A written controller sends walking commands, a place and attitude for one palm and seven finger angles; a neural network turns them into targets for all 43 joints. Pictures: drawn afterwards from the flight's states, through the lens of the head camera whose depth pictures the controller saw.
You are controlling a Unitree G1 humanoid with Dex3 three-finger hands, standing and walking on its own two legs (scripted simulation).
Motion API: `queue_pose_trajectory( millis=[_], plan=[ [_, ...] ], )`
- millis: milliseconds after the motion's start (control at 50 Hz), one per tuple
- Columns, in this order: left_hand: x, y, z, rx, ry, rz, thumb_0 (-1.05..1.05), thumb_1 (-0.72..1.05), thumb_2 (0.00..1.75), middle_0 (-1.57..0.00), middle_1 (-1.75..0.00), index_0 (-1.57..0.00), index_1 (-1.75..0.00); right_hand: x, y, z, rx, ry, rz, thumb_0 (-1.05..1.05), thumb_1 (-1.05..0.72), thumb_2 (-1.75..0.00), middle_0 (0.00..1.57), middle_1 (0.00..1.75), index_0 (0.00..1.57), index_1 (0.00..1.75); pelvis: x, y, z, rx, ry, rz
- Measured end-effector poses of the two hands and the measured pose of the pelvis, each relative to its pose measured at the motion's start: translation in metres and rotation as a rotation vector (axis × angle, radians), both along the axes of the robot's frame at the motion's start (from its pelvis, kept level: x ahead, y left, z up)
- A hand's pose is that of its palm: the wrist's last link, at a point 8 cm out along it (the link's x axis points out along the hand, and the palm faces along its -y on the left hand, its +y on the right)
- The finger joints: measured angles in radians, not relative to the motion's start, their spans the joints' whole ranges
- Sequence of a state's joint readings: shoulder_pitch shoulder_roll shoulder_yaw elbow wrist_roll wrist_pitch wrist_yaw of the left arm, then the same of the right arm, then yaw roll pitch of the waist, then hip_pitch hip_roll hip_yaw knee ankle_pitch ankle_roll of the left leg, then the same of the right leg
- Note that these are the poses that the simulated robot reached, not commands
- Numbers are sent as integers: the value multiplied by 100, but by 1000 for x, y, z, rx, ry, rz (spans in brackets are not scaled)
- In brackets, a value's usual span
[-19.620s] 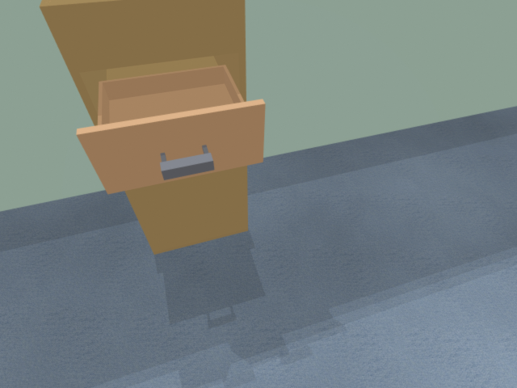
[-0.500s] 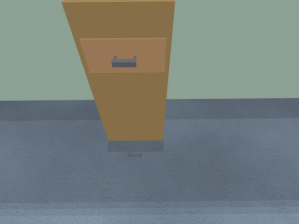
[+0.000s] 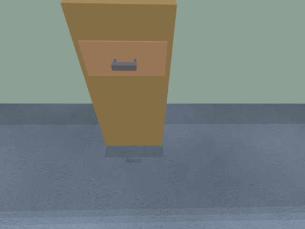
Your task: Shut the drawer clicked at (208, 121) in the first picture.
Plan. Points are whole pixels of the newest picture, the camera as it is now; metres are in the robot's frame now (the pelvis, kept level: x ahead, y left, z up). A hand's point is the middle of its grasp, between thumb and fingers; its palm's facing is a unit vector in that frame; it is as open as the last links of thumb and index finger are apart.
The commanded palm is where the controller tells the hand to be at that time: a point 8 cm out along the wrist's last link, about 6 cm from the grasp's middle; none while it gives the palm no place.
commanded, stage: look to check the result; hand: left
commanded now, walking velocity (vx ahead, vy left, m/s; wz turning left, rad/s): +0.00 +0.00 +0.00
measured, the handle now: (124, 63) +0.79 +0.17 -0.01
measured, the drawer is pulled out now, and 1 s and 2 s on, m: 0.00 0.00 0.00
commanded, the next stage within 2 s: stand and wait in 0.50 s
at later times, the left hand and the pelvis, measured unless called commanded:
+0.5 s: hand out of the picture -0.02 +0.15 -0.18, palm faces +0.06 -0.98 -0.16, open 7.4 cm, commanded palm none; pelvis +0.01 +0.00 +0.00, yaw +0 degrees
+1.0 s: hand out of the picture +0.00 +0.15 -0.17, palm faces +0.05 -0.98 -0.19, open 7.4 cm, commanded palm none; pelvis +0.02 -0.02 +0.00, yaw +0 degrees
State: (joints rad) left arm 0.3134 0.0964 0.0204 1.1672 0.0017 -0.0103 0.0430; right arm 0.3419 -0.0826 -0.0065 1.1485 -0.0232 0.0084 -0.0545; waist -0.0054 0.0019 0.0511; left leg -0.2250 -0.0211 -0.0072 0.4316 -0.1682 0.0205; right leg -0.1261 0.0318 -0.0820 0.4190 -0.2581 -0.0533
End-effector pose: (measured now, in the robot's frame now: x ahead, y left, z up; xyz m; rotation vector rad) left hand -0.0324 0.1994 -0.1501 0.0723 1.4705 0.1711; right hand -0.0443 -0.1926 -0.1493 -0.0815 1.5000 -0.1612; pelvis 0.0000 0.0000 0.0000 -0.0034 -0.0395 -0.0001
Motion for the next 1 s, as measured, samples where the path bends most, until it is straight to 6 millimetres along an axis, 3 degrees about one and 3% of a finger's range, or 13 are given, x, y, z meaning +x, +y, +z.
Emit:
queue_pose_trajectory(
  millis=[180, 380, 1000],
  plan=[
    [-6, 8, 4, 21, 29, 1, 1, 91, 90, -20, -30, -20, -30, 11, -2, -1, 0, -11, 11, 1, -91, -90, 19, 30, 20, 30, 4, 1, 1, 1, 0, -1],
    [3, 5, 4, 16, 14, -5, 1, 91, 90, -20, -30, -20, -30, 29, -5, -1, -3, -43, 27, 1, -91, -90, 19, 30, 20, 30, 7, 1, 1, 3, -1, -2],
    [24, -5, 7, 37, -2, -17, 1, 91, 90, -20, -30, -20, -30, 38, -25, -2, -4, -25, 25, 1, -91, -90, 20, 30, 20, 30, 19, -16, 2, 12, 3, -4]
  ],
)
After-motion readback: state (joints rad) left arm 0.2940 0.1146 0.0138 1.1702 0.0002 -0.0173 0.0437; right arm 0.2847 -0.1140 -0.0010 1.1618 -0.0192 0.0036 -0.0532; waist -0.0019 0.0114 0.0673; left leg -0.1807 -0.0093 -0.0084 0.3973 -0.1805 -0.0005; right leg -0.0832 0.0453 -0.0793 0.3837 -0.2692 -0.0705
